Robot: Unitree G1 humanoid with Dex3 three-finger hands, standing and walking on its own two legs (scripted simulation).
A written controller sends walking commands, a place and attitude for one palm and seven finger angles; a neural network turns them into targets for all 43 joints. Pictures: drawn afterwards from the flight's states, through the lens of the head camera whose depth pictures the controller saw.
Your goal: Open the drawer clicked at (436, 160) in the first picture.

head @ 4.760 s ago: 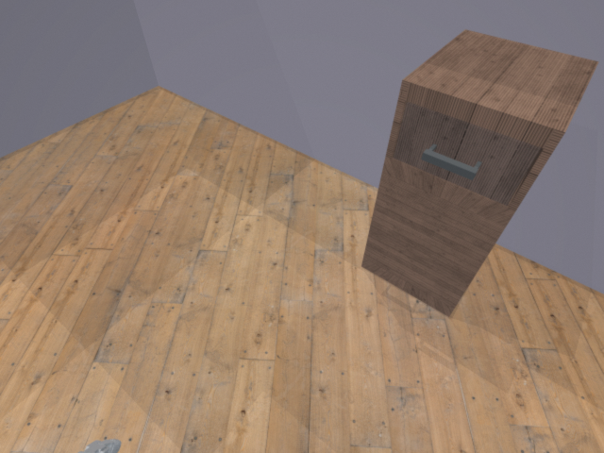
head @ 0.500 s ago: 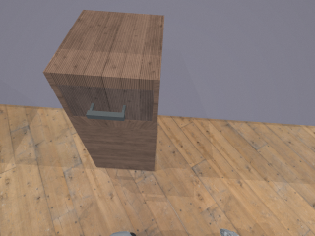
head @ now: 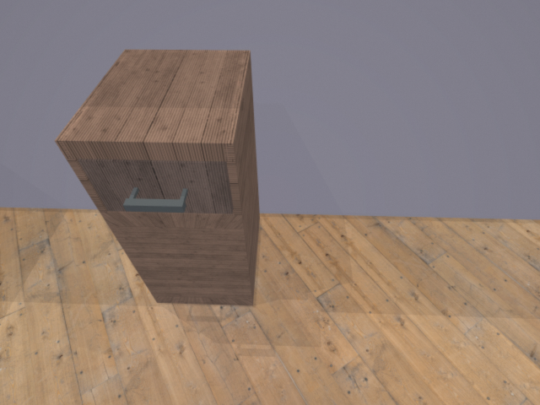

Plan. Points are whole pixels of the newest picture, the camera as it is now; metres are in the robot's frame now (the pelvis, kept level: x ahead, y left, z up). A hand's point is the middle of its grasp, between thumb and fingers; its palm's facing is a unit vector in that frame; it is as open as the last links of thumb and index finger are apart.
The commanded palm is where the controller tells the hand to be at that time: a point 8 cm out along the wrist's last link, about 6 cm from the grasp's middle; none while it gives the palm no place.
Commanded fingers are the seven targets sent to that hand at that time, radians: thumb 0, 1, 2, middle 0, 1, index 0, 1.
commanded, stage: come to a stop and stand still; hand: left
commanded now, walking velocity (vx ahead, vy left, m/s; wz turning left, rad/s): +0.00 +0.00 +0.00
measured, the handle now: (157, 198) +0.57 +0.30 -0.10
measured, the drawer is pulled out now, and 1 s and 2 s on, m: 0.00 0.00 0.00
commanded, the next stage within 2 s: look again from close up in 0.90 s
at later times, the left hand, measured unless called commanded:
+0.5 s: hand out of the picture -0.05 +0.16 -0.17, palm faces +0.05 -0.99 -0.13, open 7.3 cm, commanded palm none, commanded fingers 0.00 0.90 0.90 -0.20 -0.30 -0.20 -0.30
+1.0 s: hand out of the picture +0.00 +0.20 -0.17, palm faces +0.02 -0.98 -0.17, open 7.3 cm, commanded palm none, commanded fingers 0.00 0.90 0.90 -0.20 -0.30 -0.20 -0.30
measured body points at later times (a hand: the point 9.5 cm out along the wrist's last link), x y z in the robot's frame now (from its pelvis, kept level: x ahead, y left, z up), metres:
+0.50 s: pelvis -0.01 +0.01 +0.01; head +0.00 +0.01 +0.46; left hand -0.05 +0.21 -0.15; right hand -0.05 -0.18 -0.15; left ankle -0.04 +0.14 -0.74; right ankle +0.00 -0.07 -0.74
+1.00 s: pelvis +0.01 +0.03 +0.01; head +0.02 +0.03 +0.46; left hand +0.00 +0.25 -0.15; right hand -0.02 -0.17 -0.16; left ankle -0.04 +0.14 -0.74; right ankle +0.00 -0.07 -0.74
